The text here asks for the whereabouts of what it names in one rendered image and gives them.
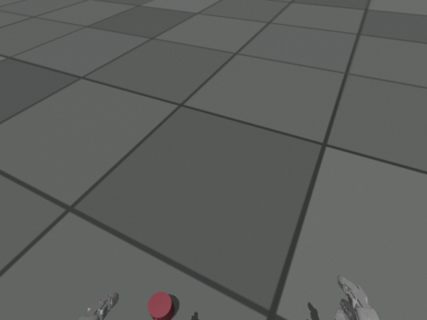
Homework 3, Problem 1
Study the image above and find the left robot hand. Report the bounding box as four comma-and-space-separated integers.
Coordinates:
79, 293, 119, 320

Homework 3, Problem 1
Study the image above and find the mug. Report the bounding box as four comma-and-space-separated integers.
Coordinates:
147, 292, 175, 320

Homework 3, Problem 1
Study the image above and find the right robot hand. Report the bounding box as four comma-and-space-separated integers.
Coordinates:
335, 275, 381, 320

